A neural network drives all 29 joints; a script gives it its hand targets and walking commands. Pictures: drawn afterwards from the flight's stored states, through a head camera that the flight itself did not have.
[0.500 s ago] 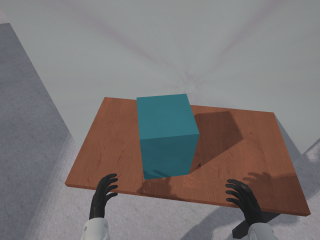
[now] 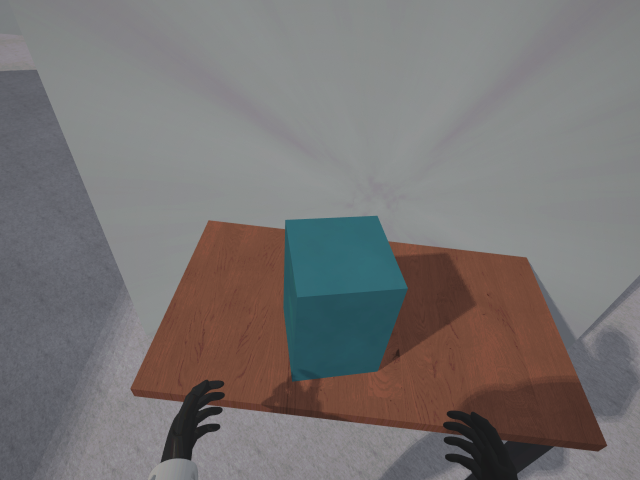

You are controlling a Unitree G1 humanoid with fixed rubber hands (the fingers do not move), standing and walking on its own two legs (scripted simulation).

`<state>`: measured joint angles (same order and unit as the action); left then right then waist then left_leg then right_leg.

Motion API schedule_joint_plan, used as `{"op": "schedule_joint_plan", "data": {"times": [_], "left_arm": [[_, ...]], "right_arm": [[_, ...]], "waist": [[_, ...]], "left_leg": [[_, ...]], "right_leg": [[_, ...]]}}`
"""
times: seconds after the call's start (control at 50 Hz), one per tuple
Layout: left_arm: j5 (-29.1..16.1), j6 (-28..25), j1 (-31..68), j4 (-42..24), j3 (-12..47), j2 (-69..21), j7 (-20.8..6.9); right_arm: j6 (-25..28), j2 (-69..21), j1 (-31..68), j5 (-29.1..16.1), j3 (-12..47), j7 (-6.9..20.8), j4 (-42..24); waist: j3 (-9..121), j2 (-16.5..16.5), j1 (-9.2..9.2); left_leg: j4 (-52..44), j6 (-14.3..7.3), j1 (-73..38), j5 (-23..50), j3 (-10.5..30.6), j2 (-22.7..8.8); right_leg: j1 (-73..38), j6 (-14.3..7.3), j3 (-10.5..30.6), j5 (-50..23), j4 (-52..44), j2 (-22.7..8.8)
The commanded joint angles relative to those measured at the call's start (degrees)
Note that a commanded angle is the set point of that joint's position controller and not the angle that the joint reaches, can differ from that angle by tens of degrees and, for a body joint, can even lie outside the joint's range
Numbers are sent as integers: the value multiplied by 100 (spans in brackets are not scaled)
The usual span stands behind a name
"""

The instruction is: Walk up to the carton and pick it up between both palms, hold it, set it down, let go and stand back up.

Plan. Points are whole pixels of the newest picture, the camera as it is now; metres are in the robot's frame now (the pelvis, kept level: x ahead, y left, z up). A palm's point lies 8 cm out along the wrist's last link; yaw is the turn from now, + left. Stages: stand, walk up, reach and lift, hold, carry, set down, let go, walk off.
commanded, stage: set down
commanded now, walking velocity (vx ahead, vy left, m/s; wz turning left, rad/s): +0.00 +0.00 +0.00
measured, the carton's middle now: (334, 300) +0.46 +0.02 -0.07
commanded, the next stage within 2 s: let go in 0.54 s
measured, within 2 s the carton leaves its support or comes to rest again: neither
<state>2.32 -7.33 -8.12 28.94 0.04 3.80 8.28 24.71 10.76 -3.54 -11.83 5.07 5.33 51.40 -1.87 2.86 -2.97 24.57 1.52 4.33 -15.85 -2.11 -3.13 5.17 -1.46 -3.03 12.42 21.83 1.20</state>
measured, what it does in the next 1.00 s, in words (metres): stands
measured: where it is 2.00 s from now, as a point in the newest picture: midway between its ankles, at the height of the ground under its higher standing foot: outside the picture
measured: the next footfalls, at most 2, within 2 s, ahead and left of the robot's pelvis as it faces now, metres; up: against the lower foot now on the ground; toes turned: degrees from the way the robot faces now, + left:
none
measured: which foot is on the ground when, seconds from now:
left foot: down 0.00-1.00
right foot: down 0.00-1.00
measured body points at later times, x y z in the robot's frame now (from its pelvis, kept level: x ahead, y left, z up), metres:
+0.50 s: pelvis +0.00 +0.00 +0.00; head +0.00 +0.01 +0.45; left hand +0.17 +0.22 -0.08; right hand +0.18 -0.23 -0.08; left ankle -0.02 +0.13 -0.74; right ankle +0.00 -0.11 -0.74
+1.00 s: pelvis +0.00 +0.01 +0.00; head +0.00 +0.03 +0.45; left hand +0.18 +0.23 -0.09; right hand +0.15 -0.21 -0.08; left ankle -0.02 +0.13 -0.74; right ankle +0.00 -0.11 -0.74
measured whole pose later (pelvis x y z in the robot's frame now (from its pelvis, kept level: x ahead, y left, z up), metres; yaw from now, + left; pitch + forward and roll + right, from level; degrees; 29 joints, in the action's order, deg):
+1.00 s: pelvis +0.00 +0.01 +0.00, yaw -2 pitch -5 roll -1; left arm 1.3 7.9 -10.4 28.1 -0.8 10.6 0.7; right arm 12.7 9.6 -11.0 0.3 -1.5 2.2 41.8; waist -5.4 1.9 -0.7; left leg 23.4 0.4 2.6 -15.7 -4.1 -2.3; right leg 4.4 -0.2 -1.0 11.9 21.2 0.5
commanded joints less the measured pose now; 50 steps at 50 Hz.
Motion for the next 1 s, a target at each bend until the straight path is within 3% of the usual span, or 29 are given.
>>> {"op": "schedule_joint_plan", "data": {"times": [0.0, 0.08, 0.1, 0.14, 0.18, 0.2, 0.22, 0.28, 0.3, 0.4, 0.42, 0.48, 0.5, 0.58, 0.64, 0.68, 0.7, 0.74, 0.9, 0.98], "left_arm": [[36, -12, 613, -1057, 24, 12, 10], [112, 248, 509, -924, 126, -134, 51], [59, 237, 523, -1185, 115, -94, 62], [95, 343, 493, -889, 155, -102, 38], [134, 463, 464, -758, 122, -23, 3], [37, 406, 492, -1169, 62, 78, 24], [57, 470, 462, -826, 76, 138, -14], [62, 639, 326, -764, -11, 344, -145], [2, 618, 369, -1138, -109, 493, -169], [-79, 631, 198, -1181, -298, 904, -375], [-89, 679, 138, -1025, -270, 949, -446], [-244, 739, 141, -1244, -276, 1140, -626], [-223, 805, 62, -830, -265, 1150, -698], [-275, 1048, 108, -799, -209, 1206, -858], [-277, 1233, 137, -726, -218, 1312, -927], [-298, 1290, 181, -745, -204, 1335, -892], [-281, 1300, 158, -744, -227, 1350, -865], [-293, 1313, 226, -873, -212, 1342, -814], [-102, 1332, 226, -936, -292, 1256, -713], [-79, 1394, 197, -943, -219, 1151, -735]], "right_arm": [[84, 943, 697, 99, -473, -30, -1041], [-117, 1020, 536, 295, -652, 26, -877], [-89, 1034, 556, 291, -695, 28, -1139], [-209, 996, 508, 352, -708, 43, -922], [-306, 1002, 495, 469, -756, 31, -872], [-254, 998, 508, 399, -770, 20, -1330], [-307, 941, 373, 513, -802, -16, -1027], [-471, 930, 233, 616, -751, -90, -868], [-466, 824, 135, 600, -760, -128, -1179], [-530, 702, -204, 711, -750, -241, -1322], [-573, 612, -306, 764, -719, -280, -1199], [-604, 461, -281, 756, -614, -374, -1644], [-691, 462, -402, 825, -630, -397, -1361], [-900, 445, -410, 981, -661, -479, -1515], [-1036, 454, -368, 1104, -716, -515, -1653], [-1060, 476, -297, 1145, -757, -503, -1747], [-1065, 507, -299, 1150, -827, -484, -1677], [-1057, 516, -267, 1182, -843, -441, -1739], [-980, 557, -304, 1205, -856, -334, -1681], [-1003, 547, -357, 1211, -915, -314, -1576]], "waist": [[389, -338, -32], [132, -407, -33], [257, -362, -79], [-2, -440, -67], [-27, -305, -73], [207, -248, -198], [122, -199, -70], [84, -294, -49], [321, -282, -45], [530, -242, 34], [521, -191, 119], [719, -85, 138], [466, -56, 179], [166, -91, 336], [98, 40, 286], [91, -89, 267], [74, -191, 168], [119, -196, 225], [269, -532, 164], [220, -634, 303]], "left_leg": [[-391, 133, -47, 1484, 127, 171], [-551, 212, -46, 1167, 348, 46], [-556, 197, -66, 1144, 319, 53], [-591, 234, -9, 1025, 380, 29], [-637, 186, 17, 943, 354, 28], [-579, 152, 87, 1065, 276, 59], [-541, 153, 120, 1160, 142, 123], [-531, 173, 77, 1413, 57, 169], [-461, 161, 3, 1590, -15, 221], [-404, 114, 159, 1698, -127, 343], [-396, 93, 247, 1631, -147, 388], [-390, 74, 366, 1479, -159, 468], [-421, 50, 354, 1318, -169, 472], [-495, -26, 312, 1147, -143, 429], [-463, -15, 143, 1035, -192, 403], [-479, -17, 74, 1170, -183, 326], [-487, 18, 28, 1208, -194, 317], [-487, 25, 0, 1317, -198, 316], [-412, 76, -97, 1694, -156, 291], [-359, 126, -180, 1787, -92, 251]], "right_leg": [[-113, -207, 275, -700, -357, 114], [-34, -257, 182, -283, -385, 159], [-86, -229, 181, -330, -377, 167], [77, -253, 229, -242, -342, 155], [-40, -246, 241, -198, -399, 154], [-117, -217, 263, -355, -330, 142], [-158, -236, 291, -435, -398, 113], [-207, -216, 337, -697, -394, 95], [-314, -196, 344, -915, -346, 69], [-713, -103, 461, -1682, -255, -52], [-833, -86, 484, -1850, -252, -92], [-999, 19, 545, -2093, -226, -184], [-818, 18, 547, -2019, -266, -214], [-530, 89, 467, -1402, -385, -150], [-291, 84, 458, -962, -466, -123], [-195, 73, 355, -851, -463, -36], [-142, 55, 337, -770, -456, -35], [-164, 41, 312, -793, -446, 0], [-201, -21, 289, -1042, -327, 36], [-171, -66, 269, -1023, -327, 111]]}}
